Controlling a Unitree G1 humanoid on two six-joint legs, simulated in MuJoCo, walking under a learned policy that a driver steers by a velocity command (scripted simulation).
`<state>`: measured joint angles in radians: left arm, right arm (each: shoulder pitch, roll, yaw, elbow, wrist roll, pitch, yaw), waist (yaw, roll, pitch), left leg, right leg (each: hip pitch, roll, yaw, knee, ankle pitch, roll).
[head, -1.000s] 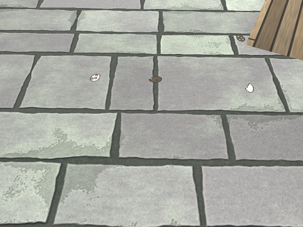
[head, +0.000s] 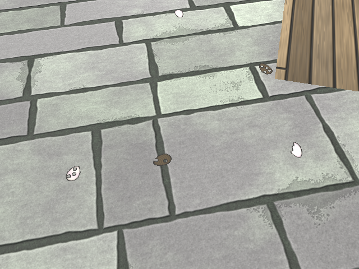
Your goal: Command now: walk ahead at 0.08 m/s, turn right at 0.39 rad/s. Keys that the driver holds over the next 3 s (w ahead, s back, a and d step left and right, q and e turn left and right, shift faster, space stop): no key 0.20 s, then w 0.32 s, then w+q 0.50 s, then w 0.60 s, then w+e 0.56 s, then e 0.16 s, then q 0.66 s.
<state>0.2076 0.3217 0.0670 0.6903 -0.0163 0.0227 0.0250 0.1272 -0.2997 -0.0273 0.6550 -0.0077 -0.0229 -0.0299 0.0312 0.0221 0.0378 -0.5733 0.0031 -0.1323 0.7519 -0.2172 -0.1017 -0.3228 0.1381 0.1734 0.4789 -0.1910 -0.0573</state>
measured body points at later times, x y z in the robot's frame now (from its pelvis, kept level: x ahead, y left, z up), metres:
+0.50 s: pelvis +0.08 +0.02 +0.00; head +0.09 +0.00 +0.45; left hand +0.18 +0.28 -0.11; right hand +0.19 -0.26 -0.11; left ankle +0.10 +0.14 -0.70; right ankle +0.02 -0.10 -0.74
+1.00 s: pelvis +0.30 +0.08 +0.00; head +0.33 +0.10 +0.45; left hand +0.42 +0.37 -0.10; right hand +0.44 -0.18 -0.09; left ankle +0.32 +0.15 -0.74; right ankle +0.36 -0.09 -0.66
